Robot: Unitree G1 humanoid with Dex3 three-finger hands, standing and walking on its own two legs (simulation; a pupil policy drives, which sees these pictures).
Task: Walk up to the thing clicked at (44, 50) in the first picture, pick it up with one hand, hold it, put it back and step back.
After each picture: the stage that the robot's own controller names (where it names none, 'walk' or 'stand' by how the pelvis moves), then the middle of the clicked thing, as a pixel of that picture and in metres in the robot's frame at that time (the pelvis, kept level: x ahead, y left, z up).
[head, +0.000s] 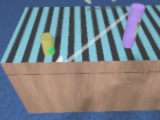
stand; (47, 44) +0.72 +0.23 -0.09
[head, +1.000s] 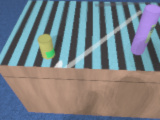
walk; (46, 47) +0.62 +0.24 -0.08
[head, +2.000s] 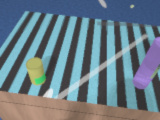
stand; (36, 71) +0.47 +0.23 -0.07
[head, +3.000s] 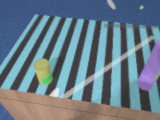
stand; (43, 72) +0.50 +0.21 -0.09
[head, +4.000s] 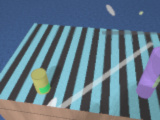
stand; (41, 81) +0.47 +0.23 -0.10
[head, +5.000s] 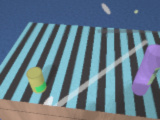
stand; (36, 80) +0.47 +0.24 -0.10
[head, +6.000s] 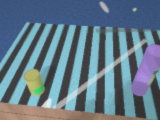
stand; (34, 82) +0.46 +0.25 -0.10
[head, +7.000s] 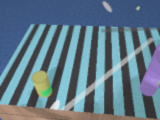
rise first; (42, 84) +0.44 +0.23 -0.09
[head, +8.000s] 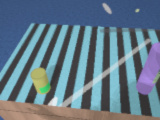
go down; (41, 81) +0.46 +0.24 -0.09
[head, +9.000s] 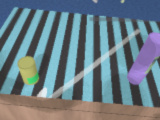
go down; (28, 71) +0.48 +0.22 -0.07
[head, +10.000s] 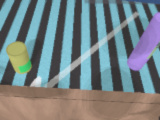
go down; (19, 58) +0.49 +0.22 -0.03
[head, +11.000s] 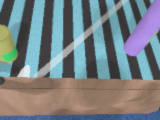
close in; (3, 45) +0.49 +0.23 +0.01
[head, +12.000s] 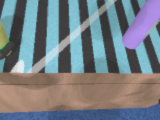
close; out of the picture +0.50 +0.22 +0.03
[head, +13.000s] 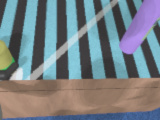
lift; (0, 59) +0.44 +0.22 +0.02
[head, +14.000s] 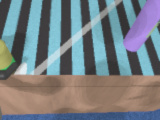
lift; (0, 59) +0.44 +0.22 +0.02
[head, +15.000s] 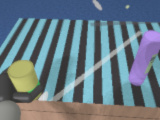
lift; (26, 81) +0.33 +0.18 +0.11
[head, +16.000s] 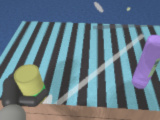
hold; (32, 85) +0.32 +0.17 +0.10
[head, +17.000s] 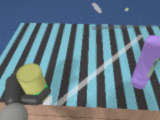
hold; (34, 84) +0.33 +0.17 +0.10
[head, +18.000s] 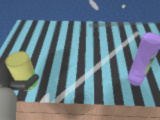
crouch; (23, 71) +0.38 +0.20 +0.09
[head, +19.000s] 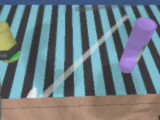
lower; (4, 42) +0.48 +0.22 +0.11
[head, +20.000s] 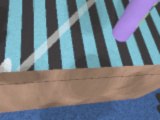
lower; out of the picture +0.52 +0.23 +0.03
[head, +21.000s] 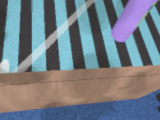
lower; out of the picture +0.51 +0.23 +0.03
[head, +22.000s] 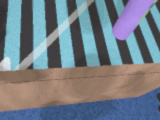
lower; out of the picture +0.52 +0.23 +0.03
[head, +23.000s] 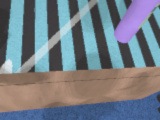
lower; out of the picture +0.51 +0.23 +0.03
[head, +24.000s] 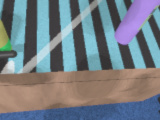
open; out of the picture +0.50 +0.20 +0.03
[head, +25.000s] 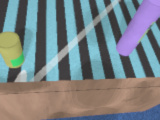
sink last; (11, 50) +0.49 +0.19 +0.00
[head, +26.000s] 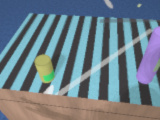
stand; (45, 69) +0.49 +0.21 -0.04
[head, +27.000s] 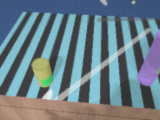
stand; (43, 72) +0.46 +0.19 -0.03
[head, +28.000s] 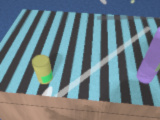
stand; (43, 69) +0.47 +0.19 -0.03
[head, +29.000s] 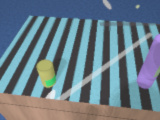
stand; (47, 73) +0.48 +0.19 -0.06
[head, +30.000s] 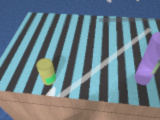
walk; (47, 72) +0.48 +0.20 -0.09
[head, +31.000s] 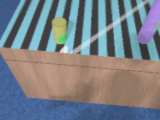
walk; (59, 31) +0.67 +0.14 -0.07
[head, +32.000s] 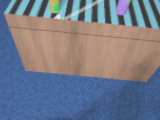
walk; (54, 2) +0.97 +0.21 -0.08
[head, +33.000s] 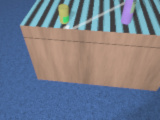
stand; (63, 14) +1.02 +0.17 -0.08
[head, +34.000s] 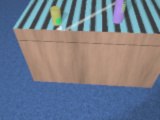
stand; (56, 15) +1.02 +0.21 -0.10
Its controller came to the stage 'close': yes
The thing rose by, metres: 0.21
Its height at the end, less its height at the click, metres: +0.00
